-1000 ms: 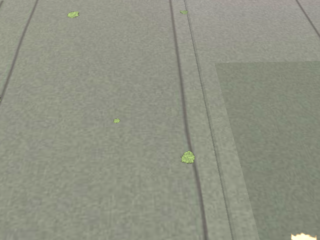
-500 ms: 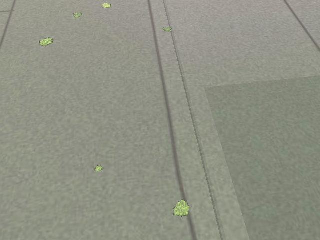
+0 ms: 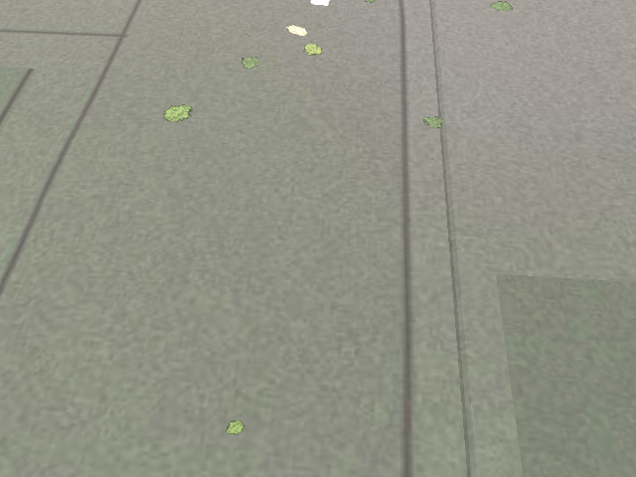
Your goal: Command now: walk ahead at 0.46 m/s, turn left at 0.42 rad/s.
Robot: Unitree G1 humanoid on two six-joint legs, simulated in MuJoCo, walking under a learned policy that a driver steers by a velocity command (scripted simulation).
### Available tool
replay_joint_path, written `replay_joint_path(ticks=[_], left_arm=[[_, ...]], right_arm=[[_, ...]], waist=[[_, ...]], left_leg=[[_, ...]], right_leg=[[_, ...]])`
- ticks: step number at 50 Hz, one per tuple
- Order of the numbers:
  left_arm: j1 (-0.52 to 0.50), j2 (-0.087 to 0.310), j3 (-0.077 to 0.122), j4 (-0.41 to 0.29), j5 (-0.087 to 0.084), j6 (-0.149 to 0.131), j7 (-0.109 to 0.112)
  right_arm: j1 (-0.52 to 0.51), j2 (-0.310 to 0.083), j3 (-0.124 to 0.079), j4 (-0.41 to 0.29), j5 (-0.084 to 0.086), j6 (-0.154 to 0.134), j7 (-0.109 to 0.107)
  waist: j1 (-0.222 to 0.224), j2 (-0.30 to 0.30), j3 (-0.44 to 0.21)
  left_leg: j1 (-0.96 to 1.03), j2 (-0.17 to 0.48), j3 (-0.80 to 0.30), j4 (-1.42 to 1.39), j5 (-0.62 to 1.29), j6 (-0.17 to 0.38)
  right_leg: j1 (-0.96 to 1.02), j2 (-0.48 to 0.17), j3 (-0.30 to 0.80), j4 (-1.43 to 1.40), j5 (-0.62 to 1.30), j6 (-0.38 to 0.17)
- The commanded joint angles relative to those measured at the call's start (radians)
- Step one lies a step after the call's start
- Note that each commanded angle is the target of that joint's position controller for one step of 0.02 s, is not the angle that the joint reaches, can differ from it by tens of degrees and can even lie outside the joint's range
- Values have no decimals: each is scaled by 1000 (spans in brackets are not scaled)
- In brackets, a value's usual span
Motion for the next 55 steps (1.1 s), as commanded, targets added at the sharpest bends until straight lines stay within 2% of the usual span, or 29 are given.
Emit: replay_joint_path(ticks=[1,2,3,4,5,7,8,10,13,17,24,29,31,32,33,34,35,36,37,38,40,44,47,49,50,51,52,53,55], left_arm=[[20,177,35,-26,5,9,15],[4,187,38,-38,-3,17,16],[-18,174,33,-79,-17,14,13],[44,94,22,-135,-49,7,-1],[-37,165,34,-150,-24,5,-2],[-112,132,27,-175,-25,-1,1],[-133,137,32,-186,-6,15,2],[-99,119,32,-192,14,59,-1],[-110,107,28,-217,9,89,-2],[-223,137,31,-272,4,106,0],[-347,164,26,-339,-11,116,10],[-310,170,19,-345,-25,105,16],[-250,165,16,-333,-26,99,18],[-205,164,16,-323,-16,90,21],[-198,216,23,-328,0,82,29],[-258,288,26,-360,-6,86,26],[-190,258,21,-335,-16,93,19],[-203,214,8,-332,-17,91,12],[-253,187,-1,-335,-16,90,10],[-287,179,-6,-341,-11,91,11],[-282,187,-7,-327,-6,90,13],[-228,203,-5,-285,-8,91,4],[-219,220,3,-260,-6,101,-1],[-225,217,3,-247,-11,106,-1],[-215,202,-1,-248,-14,101,-4],[-191,187,-1,-248,-20,99,-9],[-202,164,-8,-227,-21,105,-9],[-217,175,-5,-211,-17,110,-7],[-211,185,0,-186,-14,110,-9]], right_arm=[[103,-95,-32,-25,-7,-20,-9],[250,-118,-47,19,-18,-31,-13],[384,-202,-75,41,-35,-37,-23],[330,-301,-103,7,-13,-23,-32],[335,-292,-101,5,26,-11,-30],[218,-188,-74,-5,28,-8,-38],[195,-158,-65,-7,34,-7,-43],[185,-149,-57,-13,32,-10,-45],[207,-207,-70,-24,20,-14,-41],[248,-218,-73,-42,23,7,-47],[300,-240,-84,-74,10,39,-57],[274,-234,-78,-92,3,53,-57],[227,-233,-74,-101,14,59,-60],[195,-227,-68,-111,27,59,-63],[223,-175,-51,-124,29,53,-64],[314,-131,-41,-123,28,54,-69],[313,-206,-58,-100,10,69,-74],[284,-221,-64,-90,11,75,-72],[260,-207,-62,-80,13,80,-67],[251,-198,-58,-76,17,85,-60],[249,-181,-48,-59,19,91,-49],[193,-148,-23,-39,26,98,-52],[190,-153,-17,-11,32,94,-61],[211,-153,-9,18,22,79,-67],[200,-185,-11,20,8,67,-71],[164,-234,-17,20,5,59,-71],[129,-200,-7,33,17,53,-63],[118,-167,4,38,16,46,-59],[141,-169,9,71,16,38,-65]], waist=[[-88,-113,-42],[-151,-98,-119],[-205,-23,-224],[-125,261,-357],[-136,34,-365],[-81,-56,-132],[-55,-55,-82],[-17,-31,-84],[-6,-6,-122],[-42,40,-134],[-89,66,-96],[-87,87,-93],[-48,86,-85],[-15,68,-85],[-37,-65,-116],[-98,-244,-119],[-53,-224,-172],[-63,-133,-120],[-76,-103,-79],[-88,-132,-71],[-83,-180,-77],[-46,-182,-102],[-43,-193,-97],[-64,-153,-90],[-52,-107,-102],[-8,-14,-81],[-9,49,-47],[-19,45,-15],[-23,62,-7]], left_leg=[[135,-100,69,-36,-114,67],[318,-115,49,-121,-32,96],[573,54,-161,-130,107,159],[870,373,-698,-180,512,366],[831,349,-650,-194,690,367],[572,271,-429,-238,728,272],[483,214,-373,-266,676,228],[382,161,-314,-284,696,198],[362,124,-286,-269,769,181],[393,98,-322,-256,657,127],[493,125,-471,-222,490,130],[496,132,-501,-155,591,119],[448,99,-507,-123,512,70],[386,63,-501,-90,397,24],[312,-7,-428,17,177,-31],[162,-175,-278,142,-424,-74],[193,-168,-230,307,-595,-82],[188,-152,-257,387,-542,-89],[193,-132,-266,397,-475,-102],[199,-122,-262,375,-431,-115],[229,-125,-233,313,-384,-141],[304,-90,-168,72,-380,-153],[368,-78,-133,-115,-277,-130],[492,-47,-156,-317,-60,-107],[558,20,-235,-311,-9,-91],[512,87,-305,-272,50,-62],[381,97,-307,-286,-26,-43],[337,82,-302,-310,-87,-51],[330,58,-284,-331,-103,-64]], right_leg=[[10,-296,6,330,1200,-80],[-66,-274,-15,553,1125,-55],[-295,-233,-27,871,767,-18],[-698,16,17,1295,-190,45],[-766,-36,211,1331,-145,38],[-778,-115,222,1184,-40,41],[-750,-134,229,1106,-31,50],[-665,-127,221,1019,-20,71],[-664,-113,201,924,30,95],[-719,-116,207,827,111,109],[-764,-90,252,694,62,101],[-610,-54,236,530,-13,56],[-463,-42,220,331,58,37],[-339,-60,236,167,206,23],[-225,-218,389,99,367,-14],[-148,-445,623,126,848,-132],[-221,-497,676,151,914,-259],[-260,-436,605,142,847,-253],[-301,-361,505,133,748,-204],[-305,-305,440,121,687,-157],[-289,-246,364,129,723,-130],[-241,-241,363,146,643,-135],[-250,-238,393,157,557,-128],[-323,-222,392,169,468,-75],[-385,-210,392,172,381,-36],[-404,-142,330,168,259,-11],[-321,-104,289,134,179,1],[-284,-107,292,141,194,6],[-259,-123,298,151,254,0]])
Velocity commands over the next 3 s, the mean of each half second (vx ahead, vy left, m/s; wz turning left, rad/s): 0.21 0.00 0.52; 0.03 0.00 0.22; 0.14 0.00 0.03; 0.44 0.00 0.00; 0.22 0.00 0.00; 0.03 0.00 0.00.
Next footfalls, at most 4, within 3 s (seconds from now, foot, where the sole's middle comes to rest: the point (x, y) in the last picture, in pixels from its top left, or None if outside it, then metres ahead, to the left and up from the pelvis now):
0.06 left None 0.19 0.08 -0.77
0.66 right None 0.30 -0.08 -0.77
1.00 left None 0.17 0.10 -0.77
1.96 left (251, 408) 0.60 0.20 -0.77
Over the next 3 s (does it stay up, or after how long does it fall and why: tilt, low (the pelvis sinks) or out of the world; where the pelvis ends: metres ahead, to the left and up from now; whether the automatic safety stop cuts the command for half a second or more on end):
stays up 0.67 0.15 0.01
